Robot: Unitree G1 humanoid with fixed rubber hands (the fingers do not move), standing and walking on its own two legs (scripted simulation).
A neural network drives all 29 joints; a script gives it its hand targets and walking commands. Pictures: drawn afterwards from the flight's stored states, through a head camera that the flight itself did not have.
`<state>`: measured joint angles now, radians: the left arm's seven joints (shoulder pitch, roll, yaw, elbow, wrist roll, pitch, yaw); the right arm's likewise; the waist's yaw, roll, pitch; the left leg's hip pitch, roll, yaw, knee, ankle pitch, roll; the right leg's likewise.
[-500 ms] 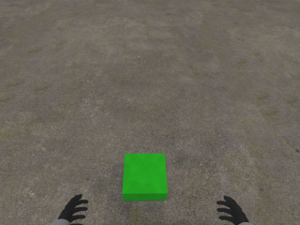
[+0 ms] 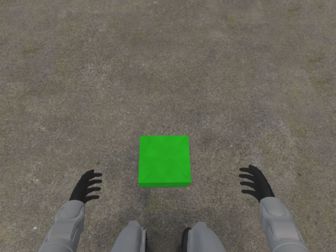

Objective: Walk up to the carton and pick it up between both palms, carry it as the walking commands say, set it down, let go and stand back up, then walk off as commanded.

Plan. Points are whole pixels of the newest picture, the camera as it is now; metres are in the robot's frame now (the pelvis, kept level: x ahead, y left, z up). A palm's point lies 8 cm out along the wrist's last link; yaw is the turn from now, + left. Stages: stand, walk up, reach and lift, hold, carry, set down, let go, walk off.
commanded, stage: reach and lift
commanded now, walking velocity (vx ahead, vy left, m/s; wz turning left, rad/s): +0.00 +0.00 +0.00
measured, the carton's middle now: (164, 162) +0.48 +0.02 -0.64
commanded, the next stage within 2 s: none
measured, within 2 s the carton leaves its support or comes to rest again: neither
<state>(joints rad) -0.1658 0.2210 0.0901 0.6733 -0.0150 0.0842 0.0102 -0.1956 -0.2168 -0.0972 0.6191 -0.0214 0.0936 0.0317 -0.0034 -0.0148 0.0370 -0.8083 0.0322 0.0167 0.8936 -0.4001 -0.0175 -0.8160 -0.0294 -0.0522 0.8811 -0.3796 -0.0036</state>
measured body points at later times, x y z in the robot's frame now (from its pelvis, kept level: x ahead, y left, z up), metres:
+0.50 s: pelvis -0.06 +0.01 -0.04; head +0.21 +0.02 +0.32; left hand +0.39 +0.22 -0.15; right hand +0.41 -0.20 -0.14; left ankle +0.01 +0.12 -0.69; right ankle +0.02 -0.12 -0.69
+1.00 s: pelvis -0.04 +0.01 -0.06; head +0.29 +0.02 +0.23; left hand +0.47 +0.21 -0.21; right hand +0.49 -0.20 -0.20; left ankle +0.01 +0.12 -0.69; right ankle +0.02 -0.12 -0.69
